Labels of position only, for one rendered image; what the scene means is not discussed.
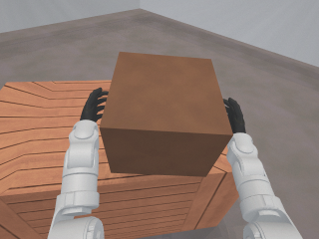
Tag robot right hand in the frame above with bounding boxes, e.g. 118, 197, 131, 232
223, 98, 246, 134

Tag robot right upper arm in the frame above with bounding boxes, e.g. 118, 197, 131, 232
243, 221, 302, 239

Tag pedestal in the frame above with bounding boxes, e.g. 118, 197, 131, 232
0, 80, 239, 239

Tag robot left hand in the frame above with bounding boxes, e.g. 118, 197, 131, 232
80, 88, 109, 122

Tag robot left upper arm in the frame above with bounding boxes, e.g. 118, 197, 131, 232
48, 216, 105, 239

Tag carton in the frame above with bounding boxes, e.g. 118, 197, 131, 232
99, 52, 233, 177

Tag right robot forearm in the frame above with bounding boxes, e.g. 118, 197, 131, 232
226, 132, 303, 239

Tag left robot forearm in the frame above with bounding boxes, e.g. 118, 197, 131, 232
47, 119, 100, 239

